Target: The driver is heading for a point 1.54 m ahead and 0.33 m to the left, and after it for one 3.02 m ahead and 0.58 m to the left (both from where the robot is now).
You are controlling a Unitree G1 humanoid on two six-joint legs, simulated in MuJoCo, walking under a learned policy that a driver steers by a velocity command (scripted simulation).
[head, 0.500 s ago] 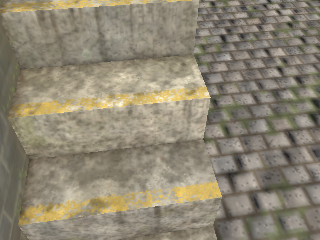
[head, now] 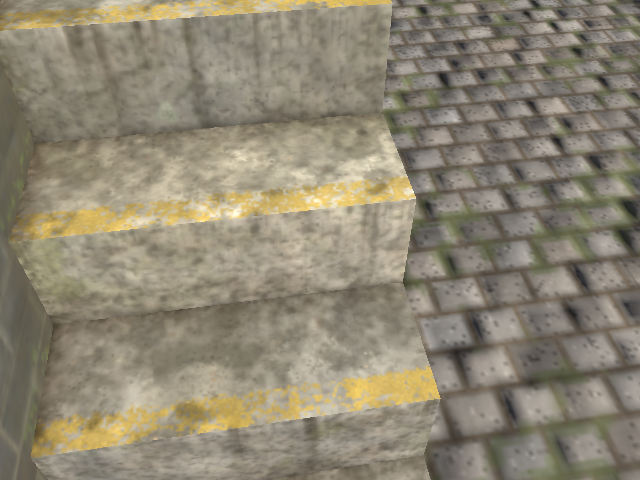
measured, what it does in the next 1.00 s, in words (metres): stands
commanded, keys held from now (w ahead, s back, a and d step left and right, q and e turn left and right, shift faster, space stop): w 1.00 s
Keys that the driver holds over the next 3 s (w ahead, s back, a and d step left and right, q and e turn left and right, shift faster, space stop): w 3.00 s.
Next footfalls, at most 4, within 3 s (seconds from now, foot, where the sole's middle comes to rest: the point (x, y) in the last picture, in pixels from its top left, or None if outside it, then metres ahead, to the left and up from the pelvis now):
none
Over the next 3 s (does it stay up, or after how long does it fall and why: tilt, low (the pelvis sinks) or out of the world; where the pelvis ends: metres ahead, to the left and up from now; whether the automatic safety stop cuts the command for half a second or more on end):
stays up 0.01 0.00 0.00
